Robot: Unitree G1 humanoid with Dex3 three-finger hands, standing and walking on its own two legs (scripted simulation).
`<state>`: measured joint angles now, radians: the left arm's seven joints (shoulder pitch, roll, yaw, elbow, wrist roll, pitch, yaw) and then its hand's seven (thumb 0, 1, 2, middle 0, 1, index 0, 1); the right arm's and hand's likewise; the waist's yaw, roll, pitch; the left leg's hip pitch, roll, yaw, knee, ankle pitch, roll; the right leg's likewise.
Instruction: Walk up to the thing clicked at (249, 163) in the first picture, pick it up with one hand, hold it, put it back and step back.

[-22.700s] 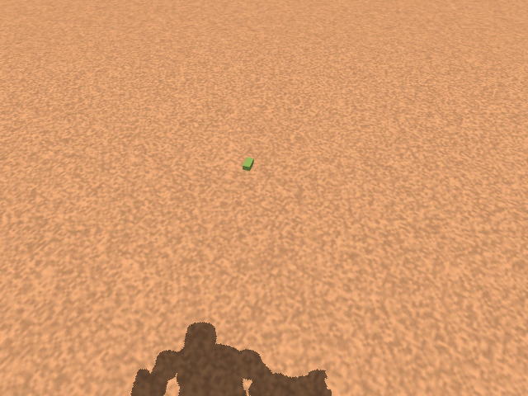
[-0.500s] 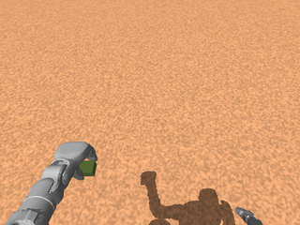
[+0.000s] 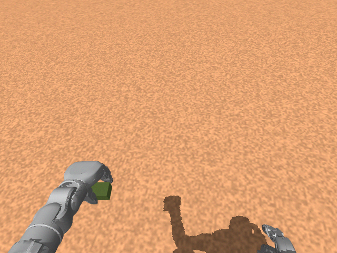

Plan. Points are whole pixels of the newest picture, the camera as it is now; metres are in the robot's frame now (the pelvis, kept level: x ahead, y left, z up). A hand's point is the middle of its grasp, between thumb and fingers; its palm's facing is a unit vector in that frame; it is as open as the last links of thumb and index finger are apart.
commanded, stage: hold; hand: left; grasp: from above
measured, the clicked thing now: (97, 191) +0.31 +0.21 -0.08
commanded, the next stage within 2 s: crouch in 0.80 s
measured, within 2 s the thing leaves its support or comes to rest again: neither
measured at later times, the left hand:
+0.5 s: hand (93, 188) +0.29 +0.21 -0.03, palm faces -0.47 -0.02 -0.88, open 6.8 cm
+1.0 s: hand (94, 186) +0.30 +0.21 -0.04, palm faces -0.47 -0.03 -0.88, open 6.8 cm
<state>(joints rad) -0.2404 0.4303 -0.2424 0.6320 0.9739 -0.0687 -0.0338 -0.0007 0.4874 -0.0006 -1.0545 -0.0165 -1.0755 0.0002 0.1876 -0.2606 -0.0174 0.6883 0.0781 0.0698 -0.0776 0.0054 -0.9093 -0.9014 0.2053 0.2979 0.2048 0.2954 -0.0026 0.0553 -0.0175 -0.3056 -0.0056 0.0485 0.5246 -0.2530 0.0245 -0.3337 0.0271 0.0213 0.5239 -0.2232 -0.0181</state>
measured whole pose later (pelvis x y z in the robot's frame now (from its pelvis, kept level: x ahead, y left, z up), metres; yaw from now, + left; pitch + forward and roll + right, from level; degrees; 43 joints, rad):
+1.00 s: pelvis +0.01 +0.00 +0.00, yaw +0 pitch +2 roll +0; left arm -0.23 0.41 -0.25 0.62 0.98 -0.06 -0.03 0.01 0.50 0.00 -1.02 -0.06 -1.06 0.00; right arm 0.18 -0.26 -0.02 0.68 0.08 0.10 -0.07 0.01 -0.90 -0.90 0.21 0.30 0.20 0.30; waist 0.00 0.05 -0.01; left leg -0.25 -0.01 0.04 0.47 -0.25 0.02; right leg -0.28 0.03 0.01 0.47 -0.22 -0.02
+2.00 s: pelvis -0.06 +0.01 -0.31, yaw +0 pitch +40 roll -4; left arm -0.99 0.53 -0.06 1.41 1.23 -0.10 0.36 0.00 0.49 0.00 -1.04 -0.05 -1.07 0.00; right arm 0.22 -0.23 0.01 0.72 -0.07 -0.04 0.04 0.00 -0.89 -0.90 0.21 0.30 0.21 0.30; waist -0.26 0.04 -0.20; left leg -2.01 0.00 0.00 1.97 -0.66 0.05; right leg -1.99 0.00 -0.07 1.92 -0.62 -0.02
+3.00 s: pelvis -0.07 +0.00 -0.42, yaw -5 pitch +37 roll -8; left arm -1.17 0.77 -0.01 1.54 1.27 -0.14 0.36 0.00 0.49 0.03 -1.01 -0.12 -1.04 -0.08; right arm 0.22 -0.28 0.14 0.67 -0.13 -0.04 0.12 0.00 -0.91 -0.90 0.21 0.30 0.21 0.30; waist -0.35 -0.01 -0.02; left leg -2.30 0.03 -0.07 2.36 -0.71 0.06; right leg -2.27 0.01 -0.16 2.24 -0.63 -0.04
